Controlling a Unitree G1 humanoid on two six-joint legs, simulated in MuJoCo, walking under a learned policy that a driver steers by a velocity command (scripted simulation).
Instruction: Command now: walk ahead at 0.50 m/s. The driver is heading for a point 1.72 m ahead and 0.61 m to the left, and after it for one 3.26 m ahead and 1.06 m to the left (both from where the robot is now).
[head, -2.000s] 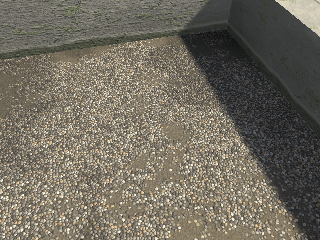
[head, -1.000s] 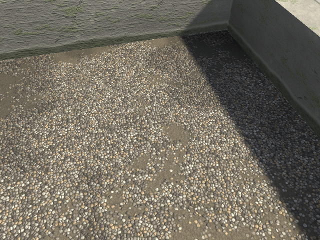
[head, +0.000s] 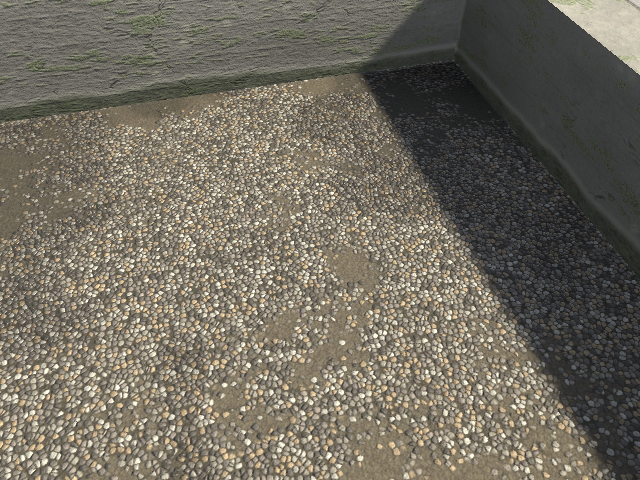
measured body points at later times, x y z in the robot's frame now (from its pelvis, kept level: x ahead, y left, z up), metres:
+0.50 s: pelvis +0.00 +0.00 +0.00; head -0.01 +0.00 +0.45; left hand +0.19 +0.20 -0.08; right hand +0.19 -0.19 -0.08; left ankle -0.05 +0.11 -0.72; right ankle -0.01 -0.09 -0.72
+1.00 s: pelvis +0.00 +0.00 +0.00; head -0.01 +0.00 +0.45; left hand +0.19 +0.20 -0.08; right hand +0.19 -0.19 -0.09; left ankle -0.05 +0.11 -0.72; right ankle -0.01 -0.09 -0.72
